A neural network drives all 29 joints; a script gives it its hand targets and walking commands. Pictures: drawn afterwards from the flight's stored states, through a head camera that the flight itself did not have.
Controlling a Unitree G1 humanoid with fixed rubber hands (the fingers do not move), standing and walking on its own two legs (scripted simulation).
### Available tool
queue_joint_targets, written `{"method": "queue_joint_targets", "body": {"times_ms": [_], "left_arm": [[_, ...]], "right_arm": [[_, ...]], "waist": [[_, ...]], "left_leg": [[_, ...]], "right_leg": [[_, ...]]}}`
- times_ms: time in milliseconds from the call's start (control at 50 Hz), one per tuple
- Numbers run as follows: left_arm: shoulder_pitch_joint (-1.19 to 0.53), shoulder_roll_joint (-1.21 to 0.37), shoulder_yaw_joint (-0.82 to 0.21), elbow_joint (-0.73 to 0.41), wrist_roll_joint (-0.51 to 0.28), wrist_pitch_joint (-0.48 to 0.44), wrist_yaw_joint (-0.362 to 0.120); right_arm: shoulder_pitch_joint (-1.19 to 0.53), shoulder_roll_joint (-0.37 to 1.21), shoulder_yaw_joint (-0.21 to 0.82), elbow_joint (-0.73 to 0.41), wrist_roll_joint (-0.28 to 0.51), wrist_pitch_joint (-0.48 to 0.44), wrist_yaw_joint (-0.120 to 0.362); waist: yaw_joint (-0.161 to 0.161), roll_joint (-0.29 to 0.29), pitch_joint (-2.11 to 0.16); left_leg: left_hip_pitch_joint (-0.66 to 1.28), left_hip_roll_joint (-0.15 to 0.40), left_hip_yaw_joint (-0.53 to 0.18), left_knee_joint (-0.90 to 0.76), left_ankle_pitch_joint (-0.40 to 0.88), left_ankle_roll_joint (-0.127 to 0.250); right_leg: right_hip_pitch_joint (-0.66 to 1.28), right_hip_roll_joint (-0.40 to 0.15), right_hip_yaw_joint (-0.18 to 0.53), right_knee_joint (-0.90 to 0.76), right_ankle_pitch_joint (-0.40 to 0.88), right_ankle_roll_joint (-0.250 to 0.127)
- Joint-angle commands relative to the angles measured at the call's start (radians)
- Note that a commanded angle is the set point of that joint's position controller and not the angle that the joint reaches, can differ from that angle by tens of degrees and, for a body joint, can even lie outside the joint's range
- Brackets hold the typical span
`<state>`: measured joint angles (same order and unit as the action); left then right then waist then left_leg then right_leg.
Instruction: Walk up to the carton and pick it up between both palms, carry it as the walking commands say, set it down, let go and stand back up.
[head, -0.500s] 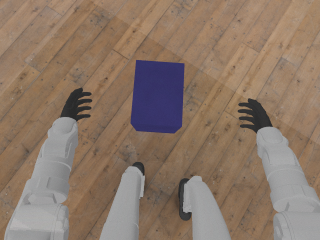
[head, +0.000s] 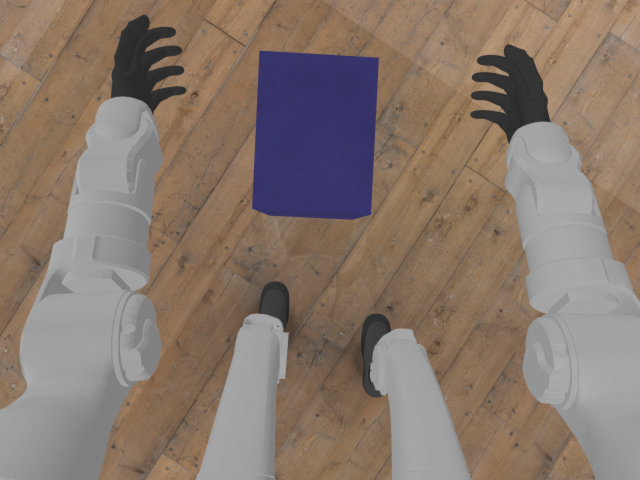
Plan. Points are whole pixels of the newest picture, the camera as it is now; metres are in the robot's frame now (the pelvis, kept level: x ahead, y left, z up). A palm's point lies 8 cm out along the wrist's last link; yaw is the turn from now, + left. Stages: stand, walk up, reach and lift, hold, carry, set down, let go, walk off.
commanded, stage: reach and lift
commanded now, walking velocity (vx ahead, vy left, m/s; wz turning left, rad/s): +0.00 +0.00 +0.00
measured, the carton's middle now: (314, 150) +0.54 +0.03 -0.53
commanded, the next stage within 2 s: none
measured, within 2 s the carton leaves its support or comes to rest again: neither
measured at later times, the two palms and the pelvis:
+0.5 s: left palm (192, 110) +0.52 +0.20 -0.21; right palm (483, 134) +0.51 -0.19 -0.21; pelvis -0.02 +0.00 -0.06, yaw -3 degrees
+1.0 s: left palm (233, 143) +0.52 +0.18 -0.39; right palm (434, 165) +0.49 -0.19 -0.40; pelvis -0.06 +0.00 -0.22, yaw -4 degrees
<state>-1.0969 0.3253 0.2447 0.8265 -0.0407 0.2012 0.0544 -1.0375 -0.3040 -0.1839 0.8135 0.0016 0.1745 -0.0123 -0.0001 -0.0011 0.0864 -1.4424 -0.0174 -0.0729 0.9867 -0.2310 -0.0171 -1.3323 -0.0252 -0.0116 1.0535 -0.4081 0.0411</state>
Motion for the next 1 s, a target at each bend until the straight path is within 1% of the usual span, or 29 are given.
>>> {"method": "queue_joint_targets", "body": {"times_ms": [0,60,80,120,160,180,260,320,340,380,440,460,480,500,520,540,580,620,680,700,720,760,800,820,840,880,920,940,980], "left_arm": [[-0.446,0.060,0.072,-0.065,0.017,-0.071,-0.012],[-0.369,0.027,0.096,-0.017,0.044,-0.081,-0.023],[-0.415,0.080,0.130,-0.108,0.080,-0.077,-0.018],[-0.309,0.050,0.151,0.005,0.084,-0.091,-0.020],[-0.378,0.049,0.151,-0.056,0.075,-0.093,-0.021],[-0.394,0.040,0.153,-0.136,0.093,-0.112,-0.021],[-0.385,0.028,0.147,-0.024,0.071,-0.111,-0.038],[-0.437,0.071,0.189,0.083,0.131,-0.086,-0.045],[-0.459,0.098,0.205,0.079,0.137,-0.096,-0.044],[-0.509,0.141,0.192,-0.083,0.135,-0.112,-0.034],[-0.503,0.146,0.161,0.082,0.111,-0.096,-0.029],[-0.537,0.187,0.200,0.035,0.117,-0.092,-0.018],[-0.521,0.154,0.163,0.050,0.093,-0.083,-0.012],[-0.560,0.197,0.151,0.026,0.122,-0.082,-0.002],[-0.618,0.149,0.129,-0.007,0.052,-0.084,0.007],[-0.670,0.237,0.133,-0.094,0.075,-0.082,0.014],[-0.702,0.272,0.127,-0.015,0.115,-0.054,0.038],[-0.771,0.262,0.085,-0.016,0.055,-0.038,0.043],[-0.860,0.261,0.031,-0.013,-0.001,-0.015,0.060],[-0.852,0.293,0.028,-0.028,-0.034,-0.010,0.066],[-0.811,0.251,-0.017,0.056,-0.004,0.003,0.069],[-0.900,0.337,0.026,-0.100,-0.014,-0.009,0.091],[-0.888,0.343,-0.016,-0.126,-0.085,0.012,0.105],[-0.845,0.266,-0.085,0.083,-0.115,0.031,0.091],[-0.841,0.255,-0.043,-0.056,-0.123,0.022,0.089],[-0.822,0.295,-0.035,0.041,-0.078,-0.008,0.083],[-0.880,0.331,-0.015,-0.088,-0.090,-0.018,0.101],[-0.886,0.328,-0.020,0.033,-0.085,-0.013,0.089],[-0.892,0.360,0.031,0.048,-0.112,-0.022,0.078]], "right_arm": [[-0.503,-0.100,-0.142,-0.109,0.080,-0.061,-0.030],[-0.418,-0.112,-0.184,-0.041,0.023,-0.068,-0.058],[-0.499,-0.099,-0.187,-0.187,0.036,-0.068,-0.059],[-0.413,-0.052,-0.126,-0.060,0.066,-0.074,-0.049],[-0.441,-0.073,-0.154,-0.107,0.041,-0.076,-0.055],[-0.492,-0.086,-0.139,-0.223,0.044,-0.101,-0.051],[-0.459,-0.018,-0.130,-0.079,0.024,-0.090,-0.048],[-0.566,-0.035,-0.144,-0.075,0.026,-0.055,-0.045],[-0.607,-0.029,-0.122,-0.092,0.038,-0.055,-0.050],[-0.614,-0.043,-0.118,-0.162,0.040,-0.055,-0.055],[-0.632,-0.060,-0.129,-0.076,0.037,-0.043,-0.072],[-0.668,-0.083,-0.110,-0.180,0.059,-0.043,-0.083],[-0.626,-0.090,-0.094,-0.095,0.085,-0.034,-0.084],[-0.654,-0.102,-0.097,-0.108,0.078,-0.028,-0.089],[-0.684,-0.141,-0.118,-0.137,0.065,-0.042,-0.090],[-0.733,-0.112,-0.072,-0.192,0.115,-0.024,-0.096],[-0.761,-0.171,-0.055,-0.137,0.142,0.001,-0.112],[-0.800,-0.231,-0.065,-0.101,0.153,0.020,-0.122],[-0.895,-0.216,0.007,-0.108,0.209,0.035,-0.134],[-0.947,-0.232,0.046,-0.132,0.220,0.044,-0.143],[-0.913,-0.227,0.038,-0.083,0.233,0.046,-0.135],[-0.931,-0.257,0.054,-0.127,0.244,0.044,-0.148],[-0.959,-0.294,0.103,-0.181,0.264,0.055,-0.154],[-0.905,-0.246,0.119,0.025,0.271,0.075,-0.141],[-0.867,-0.271,0.090,-0.067,0.261,0.062,-0.138],[-0.900,-0.223,0.112,-0.036,0.274,0.045,-0.137],[-1.004,-0.272,0.116,-0.197,0.292,0.035,-0.149],[-0.929,-0.238,0.142,-0.068,0.286,0.042,-0.146],[-1.035,-0.243,0.171,-0.103,0.283,0.040,-0.151]], "waist": [[-0.011,0.056,-1.121],[-0.022,0.083,-1.220],[-0.010,0.042,-1.410],[0.064,0.059,-1.283],[0.024,0.031,-1.319],[0.052,0.038,-1.375],[0.026,0.013,-1.215],[0.074,-0.007,-1.071],[0.118,-0.027,-1.053],[0.109,-0.008,-1.278],[0.088,-0.017,-1.150],[0.086,-0.082,-1.302],[0.089,0.012,-1.307],[0.111,0.013,-1.280],[0.060,0.009,-1.344],[0.114,0.040,-1.446],[0.148,0.026,-1.400],[0.087,0.085,-1.420],[0.096,0.089,-1.437],[0.115,0.024,-1.457],[0.107,0.084,-1.426],[0.134,0.092,-1.635],[0.110,0.038,-1.742],[0.072,0.068,-1.516],[0.074,0.104,-1.464],[0.125,0.096,-1.376],[0.153,0.065,-1.527],[0.144,0.050,-1.397],[0.173,-0.060,-1.339]], "left_leg": [[0.910,-0.011,0.027,0.073,0.566,0.010],[0.961,-0.028,0.021,0.094,0.730,-0.004],[1.146,-0.024,-0.005,0.125,0.833,0.014],[1.050,-0.019,0.006,0.114,0.792,0.013],[1.030,-0.023,0.008,0.131,0.752,0.011],[1.052,-0.013,-0.015,0.134,0.876,0.019],[0.821,-0.015,0.019,0.175,0.618,0.016],[0.548,-0.027,0.086,0.184,0.332,0.004],[0.486,-0.032,0.088,0.195,0.355,0.007],[0.507,-0.041,0.106,0.278,0.420,-0.004],[0.390,-0.035,0.105,0.351,0.310,0.004],[0.509,-0.047,0.097,0.382,0.349,0.016],[0.530,-0.043,0.109,0.416,0.387,0.001],[0.504,-0.035,0.104,0.444,0.336,-0.002],[0.558,-0.038,0.086,0.479,0.394,-0.002],[0.597,-0.042,0.103,0.496,0.391,-0.002],[0.525,-0.042,0.108,0.510,0.221,-0.003],[0.467,-0.040,0.157,0.587,0.117,-0.024],[0.570,-0.053,0.123,0.623,0.092,-0.010],[0.506,-0.043,0.120,0.661,0.104,-0.004],[0.530,-0.043,0.116,0.645,0.074,-0.006],[0.639,-0.050,0.117,0.711,0.214,-0.015],[0.707,-0.037,0.096,0.771,0.303,0.000],[0.655,-0.034,0.092,0.788,0.212,0.003],[0.643,-0.029,0.113,0.792,0.287,-0.009],[0.589,-0.023,0.112,0.824,0.281,0.016],[0.627,-0.015,0.106,0.877,0.328,0.020],[0.543,-0.009,0.111,0.886,0.250,0.024],[0.338,-0.002,0.157,0.905,0.150,0.022]], "right_leg": [[-0.032,0.122,-0.051,-0.090,0.359,0.013],[0.021,0.116,-0.037,-0.105,0.516,0.021],[0.018,0.140,-0.048,-0.091,0.509,0.024],[-0.033,0.130,-0.034,-0.095,0.512,0.016],[-0.016,0.130,-0.037,-0.076,0.511,0.016],[-0.033,0.121,-0.025,-0.070,0.611,0.013],[-0.078,0.130,-0.030,0.004,0.456,0.021],[-0.040,0.120,-0.017,0.054,0.264,0.030],[-0.056,0.122,-0.012,0.078,0.291,0.035],[0.036,0.140,-0.019,0.178,0.417,0.025],[-0.129,0.136,-0.031,0.243,0.269,0.040],[-0.093,0.145,-0.050,0.257,0.278,0.046],[-0.122,0.143,-0.041,0.299,0.276,0.035],[-0.193,0.143,-0.048,0.331,0.204,0.035],[-0.223,0.149,-0.054,0.348,0.240,0.031],[-0.179,0.150,-0.058,0.374,0.235,0.029],[-0.232,0.145,-0.067,0.415,0.069,0.027],[-0.191,0.146,-0.063,0.460,0.036,0.013],[-0.285,0.149,-0.086,0.524,-0.047,0.001],[-0.225,0.140,-0.078,0.549,-0.014,0.001],[-0.244,0.146,-0.098,0.584,-0.038,0.003],[-0.187,0.143,-0.101,0.635,0.047,0.003],[-0.146,0.134,-0.102,0.677,0.090,-0.002],[-0.302,0.131,-0.131,0.707,-0.025,-0.004],[-0.314,0.130,-0.112,0.676,0.023,-0.013],[-0.396,0.138,-0.092,0.706,0.006,0.001],[-0.370,0.124,-0.094,0.766,0.001,0.014],[-0.392,0.118,-0.083,0.757,-0.047,0.006],[-0.219,0.100,-0.056,0.768,0.002,0.013]]}}
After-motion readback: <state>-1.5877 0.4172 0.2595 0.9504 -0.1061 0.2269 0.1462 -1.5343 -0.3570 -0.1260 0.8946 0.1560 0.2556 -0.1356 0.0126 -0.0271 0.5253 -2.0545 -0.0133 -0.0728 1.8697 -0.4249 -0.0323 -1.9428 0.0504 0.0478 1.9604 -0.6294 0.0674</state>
